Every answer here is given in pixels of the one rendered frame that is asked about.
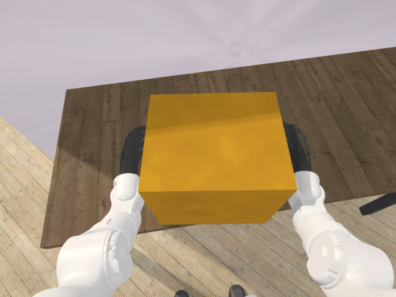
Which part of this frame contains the left robot hand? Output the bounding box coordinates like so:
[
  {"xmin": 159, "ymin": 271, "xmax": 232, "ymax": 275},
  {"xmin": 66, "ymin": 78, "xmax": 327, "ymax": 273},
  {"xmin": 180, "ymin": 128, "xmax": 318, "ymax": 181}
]
[{"xmin": 119, "ymin": 126, "xmax": 146, "ymax": 175}]

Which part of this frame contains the robot right foot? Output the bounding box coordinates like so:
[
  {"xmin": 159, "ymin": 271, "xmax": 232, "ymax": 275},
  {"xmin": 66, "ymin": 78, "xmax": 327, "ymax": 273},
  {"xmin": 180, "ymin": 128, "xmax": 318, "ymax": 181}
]
[{"xmin": 229, "ymin": 285, "xmax": 246, "ymax": 297}]

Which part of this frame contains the right robot forearm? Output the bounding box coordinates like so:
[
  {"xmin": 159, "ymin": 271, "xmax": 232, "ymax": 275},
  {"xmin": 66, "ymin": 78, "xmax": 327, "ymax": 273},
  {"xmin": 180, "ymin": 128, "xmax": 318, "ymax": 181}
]
[{"xmin": 288, "ymin": 171, "xmax": 394, "ymax": 288}]

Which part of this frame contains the robot left upper arm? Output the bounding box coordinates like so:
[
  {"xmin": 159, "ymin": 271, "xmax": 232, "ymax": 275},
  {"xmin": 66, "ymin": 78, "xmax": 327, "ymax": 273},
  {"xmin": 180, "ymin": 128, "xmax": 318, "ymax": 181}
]
[{"xmin": 32, "ymin": 230, "xmax": 133, "ymax": 297}]

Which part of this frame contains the right robot hand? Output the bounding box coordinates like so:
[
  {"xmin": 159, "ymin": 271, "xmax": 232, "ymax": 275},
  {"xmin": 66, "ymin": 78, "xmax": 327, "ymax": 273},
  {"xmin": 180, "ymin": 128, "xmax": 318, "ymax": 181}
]
[{"xmin": 283, "ymin": 123, "xmax": 312, "ymax": 173}]

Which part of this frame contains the table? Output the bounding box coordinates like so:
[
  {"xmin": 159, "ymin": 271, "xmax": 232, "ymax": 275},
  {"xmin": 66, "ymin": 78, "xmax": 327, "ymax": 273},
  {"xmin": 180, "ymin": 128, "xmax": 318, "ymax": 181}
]
[{"xmin": 40, "ymin": 47, "xmax": 396, "ymax": 249}]

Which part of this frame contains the robot right upper arm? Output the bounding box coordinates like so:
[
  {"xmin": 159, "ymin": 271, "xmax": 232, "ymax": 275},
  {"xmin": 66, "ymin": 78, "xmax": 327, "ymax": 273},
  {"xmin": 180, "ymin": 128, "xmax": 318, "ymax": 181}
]
[{"xmin": 307, "ymin": 232, "xmax": 396, "ymax": 297}]

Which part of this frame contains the carton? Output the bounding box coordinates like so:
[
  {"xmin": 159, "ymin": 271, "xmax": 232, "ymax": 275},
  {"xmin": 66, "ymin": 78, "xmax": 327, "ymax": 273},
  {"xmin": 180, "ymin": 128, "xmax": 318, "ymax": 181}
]
[{"xmin": 138, "ymin": 92, "xmax": 298, "ymax": 225}]

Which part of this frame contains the left robot forearm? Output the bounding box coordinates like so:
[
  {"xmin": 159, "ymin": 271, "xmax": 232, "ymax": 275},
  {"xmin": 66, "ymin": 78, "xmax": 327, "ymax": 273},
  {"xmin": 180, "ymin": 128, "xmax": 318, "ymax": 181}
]
[{"xmin": 56, "ymin": 173, "xmax": 144, "ymax": 284}]

